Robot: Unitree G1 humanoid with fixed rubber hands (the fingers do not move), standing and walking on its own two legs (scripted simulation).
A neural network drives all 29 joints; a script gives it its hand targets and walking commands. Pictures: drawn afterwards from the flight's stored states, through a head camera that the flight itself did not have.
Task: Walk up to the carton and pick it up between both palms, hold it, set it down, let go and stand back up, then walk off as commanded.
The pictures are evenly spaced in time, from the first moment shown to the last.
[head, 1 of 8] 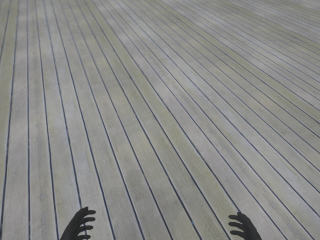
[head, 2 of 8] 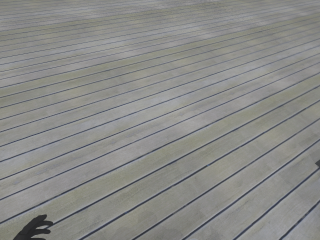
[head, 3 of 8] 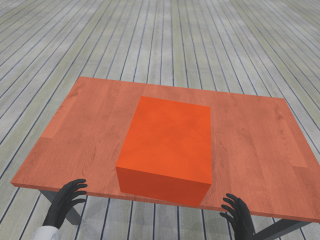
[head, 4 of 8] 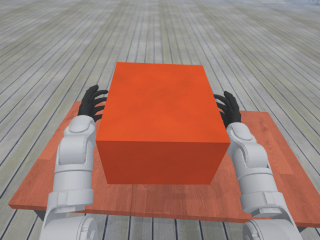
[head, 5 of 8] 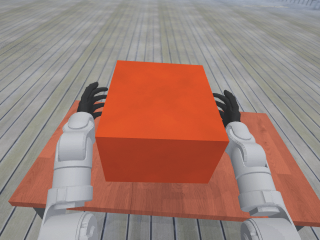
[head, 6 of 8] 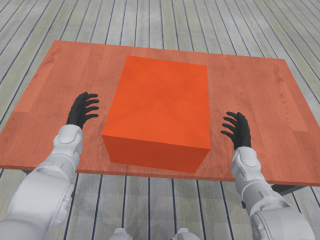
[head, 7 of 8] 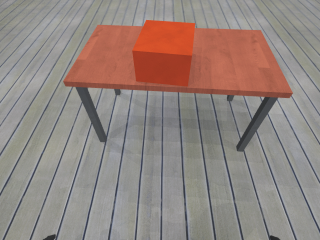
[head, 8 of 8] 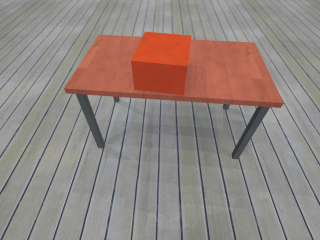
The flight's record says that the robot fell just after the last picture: no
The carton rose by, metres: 0.24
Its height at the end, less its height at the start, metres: +0.00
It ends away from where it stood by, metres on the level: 0.02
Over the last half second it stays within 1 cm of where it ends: yes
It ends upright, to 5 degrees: yes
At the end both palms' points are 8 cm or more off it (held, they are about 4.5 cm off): yes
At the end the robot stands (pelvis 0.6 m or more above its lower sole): yes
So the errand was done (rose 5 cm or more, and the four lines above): yes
